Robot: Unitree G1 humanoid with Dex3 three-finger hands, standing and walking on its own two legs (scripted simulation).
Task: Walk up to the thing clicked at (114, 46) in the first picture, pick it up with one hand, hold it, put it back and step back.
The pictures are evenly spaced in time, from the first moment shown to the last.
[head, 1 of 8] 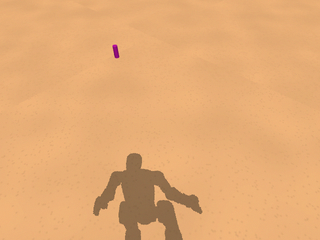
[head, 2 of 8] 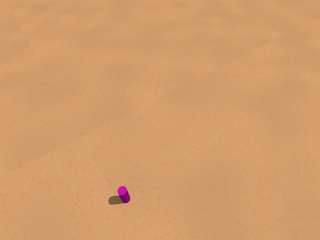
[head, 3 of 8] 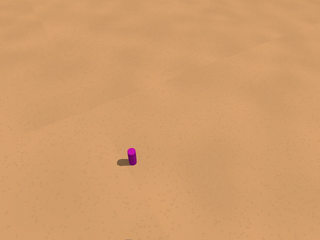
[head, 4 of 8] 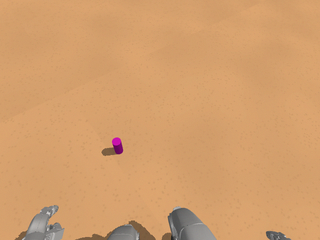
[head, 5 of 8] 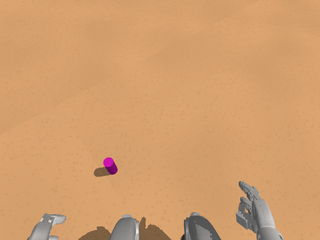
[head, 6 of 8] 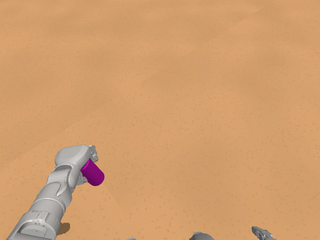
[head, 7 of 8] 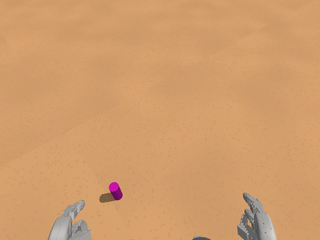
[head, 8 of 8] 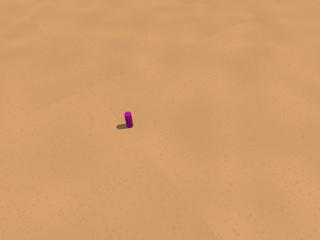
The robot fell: no
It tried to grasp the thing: yes
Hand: left
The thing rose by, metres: 0.63
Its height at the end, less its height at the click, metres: +0.00
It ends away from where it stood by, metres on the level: 0.02
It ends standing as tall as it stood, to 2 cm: yes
